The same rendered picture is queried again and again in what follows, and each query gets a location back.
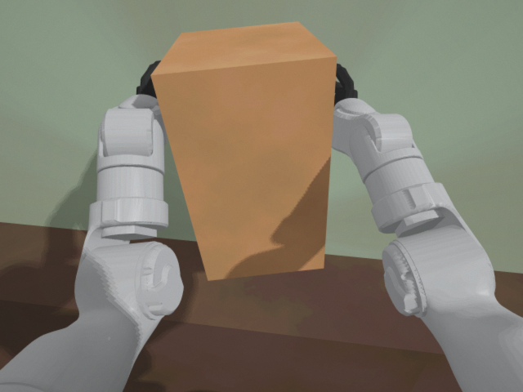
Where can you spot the right robot forearm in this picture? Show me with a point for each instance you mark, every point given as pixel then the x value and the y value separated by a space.
pixel 406 200

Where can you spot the carton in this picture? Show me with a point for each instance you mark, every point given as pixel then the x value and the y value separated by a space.
pixel 249 116

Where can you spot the right robot upper arm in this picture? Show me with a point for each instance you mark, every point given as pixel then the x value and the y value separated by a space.
pixel 442 277

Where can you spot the robot left hand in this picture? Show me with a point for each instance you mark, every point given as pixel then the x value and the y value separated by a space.
pixel 147 87

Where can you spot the pedestal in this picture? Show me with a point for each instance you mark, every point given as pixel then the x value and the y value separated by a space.
pixel 319 330

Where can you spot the left robot upper arm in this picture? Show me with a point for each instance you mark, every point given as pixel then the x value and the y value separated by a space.
pixel 122 293

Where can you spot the robot right hand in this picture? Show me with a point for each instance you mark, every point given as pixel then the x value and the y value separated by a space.
pixel 345 87

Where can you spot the left robot forearm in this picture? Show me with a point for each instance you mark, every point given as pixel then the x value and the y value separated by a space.
pixel 130 168

